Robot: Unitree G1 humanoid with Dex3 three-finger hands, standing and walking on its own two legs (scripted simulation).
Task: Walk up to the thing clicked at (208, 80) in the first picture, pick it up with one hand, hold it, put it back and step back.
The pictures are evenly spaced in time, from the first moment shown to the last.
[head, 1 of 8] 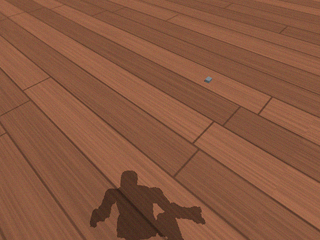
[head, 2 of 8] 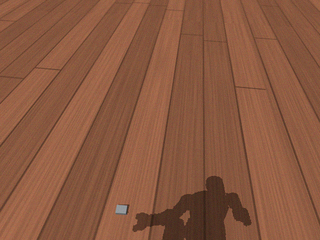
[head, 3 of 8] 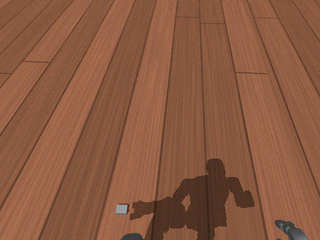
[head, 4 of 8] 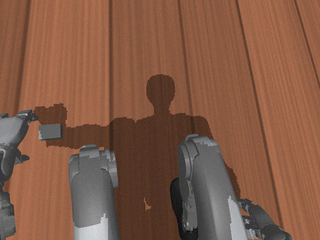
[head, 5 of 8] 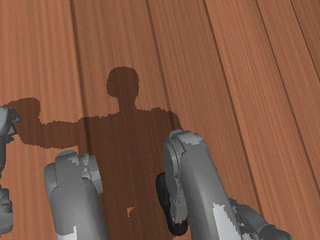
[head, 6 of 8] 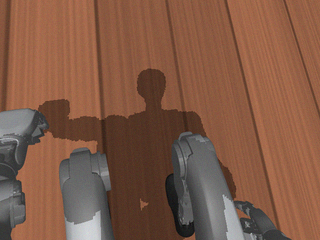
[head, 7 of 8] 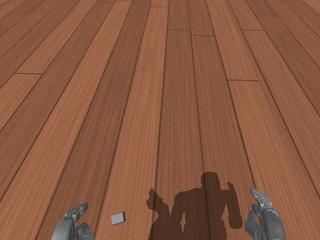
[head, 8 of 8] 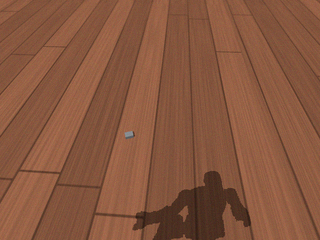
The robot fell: no
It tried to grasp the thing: yes
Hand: left
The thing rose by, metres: 0.68
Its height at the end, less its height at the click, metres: +0.00
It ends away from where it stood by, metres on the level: 0.01
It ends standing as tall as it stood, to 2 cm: yes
